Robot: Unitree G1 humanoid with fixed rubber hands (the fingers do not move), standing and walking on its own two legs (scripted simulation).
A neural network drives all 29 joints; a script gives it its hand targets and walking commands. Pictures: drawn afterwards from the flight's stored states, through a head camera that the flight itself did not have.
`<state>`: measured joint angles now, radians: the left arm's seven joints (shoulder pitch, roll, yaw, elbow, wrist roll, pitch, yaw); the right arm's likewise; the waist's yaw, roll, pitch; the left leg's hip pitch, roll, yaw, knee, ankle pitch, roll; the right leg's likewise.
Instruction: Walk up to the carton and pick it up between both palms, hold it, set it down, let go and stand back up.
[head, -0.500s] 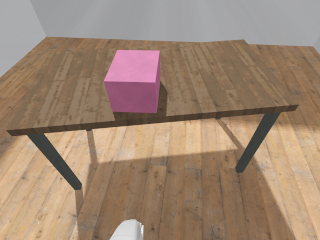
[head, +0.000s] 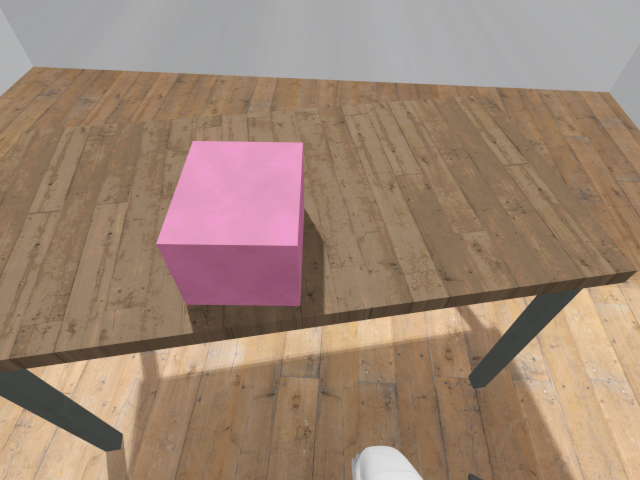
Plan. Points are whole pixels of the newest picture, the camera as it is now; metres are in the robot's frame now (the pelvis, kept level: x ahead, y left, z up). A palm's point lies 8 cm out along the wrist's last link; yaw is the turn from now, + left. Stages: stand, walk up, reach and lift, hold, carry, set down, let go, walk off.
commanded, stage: walk up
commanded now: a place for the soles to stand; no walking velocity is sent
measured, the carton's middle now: (245, 222) +0.50 +0.11 +0.00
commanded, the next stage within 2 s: none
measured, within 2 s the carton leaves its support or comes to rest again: neither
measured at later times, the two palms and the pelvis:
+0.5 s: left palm out of the picture +0.14 +0.23 -0.09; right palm (468, 437) +0.19 -0.22 -0.14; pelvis +0.02 +0.01 -0.01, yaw +4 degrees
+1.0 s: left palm out of the picture +0.03 +0.32 -0.15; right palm out of the picture +0.01 -0.12 -0.08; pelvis -0.03 +0.09 +0.01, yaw +1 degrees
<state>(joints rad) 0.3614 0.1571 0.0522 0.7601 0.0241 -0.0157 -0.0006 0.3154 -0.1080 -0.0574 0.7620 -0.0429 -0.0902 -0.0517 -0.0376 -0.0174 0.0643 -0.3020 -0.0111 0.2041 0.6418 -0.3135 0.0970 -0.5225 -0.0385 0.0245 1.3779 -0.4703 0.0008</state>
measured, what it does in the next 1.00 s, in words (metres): steps on the spot: right foot, then left foot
